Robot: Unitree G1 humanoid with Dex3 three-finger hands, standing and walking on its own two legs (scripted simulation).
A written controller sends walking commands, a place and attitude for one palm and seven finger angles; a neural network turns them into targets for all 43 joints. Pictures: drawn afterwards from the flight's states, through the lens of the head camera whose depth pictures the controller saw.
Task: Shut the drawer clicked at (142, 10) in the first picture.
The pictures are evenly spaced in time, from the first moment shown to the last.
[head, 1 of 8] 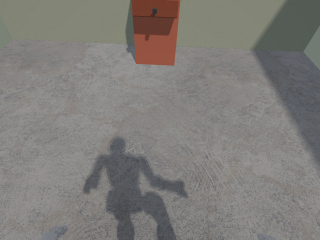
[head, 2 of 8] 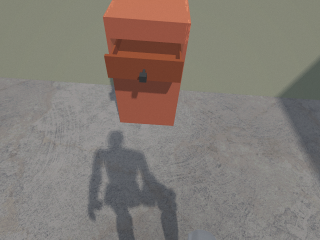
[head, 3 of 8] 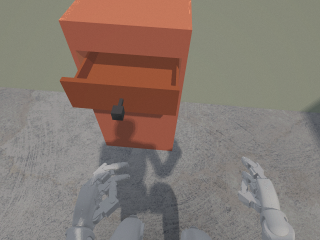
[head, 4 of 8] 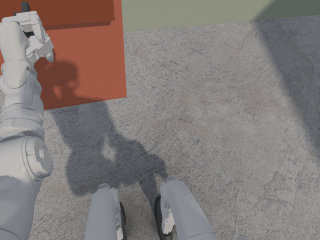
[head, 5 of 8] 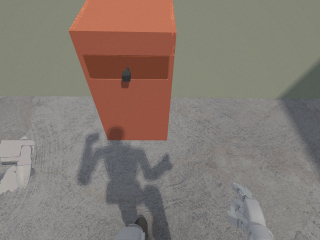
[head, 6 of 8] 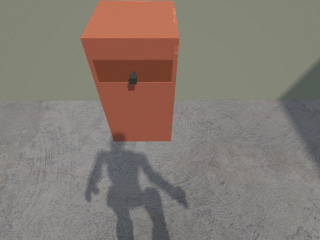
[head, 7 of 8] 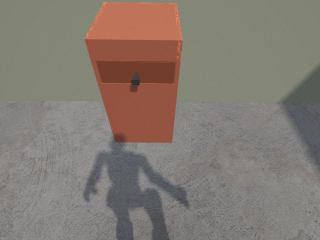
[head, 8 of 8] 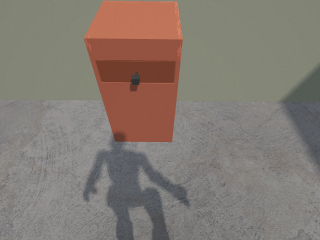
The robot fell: no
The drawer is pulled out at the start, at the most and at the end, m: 0.16 0.16 0.00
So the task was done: yes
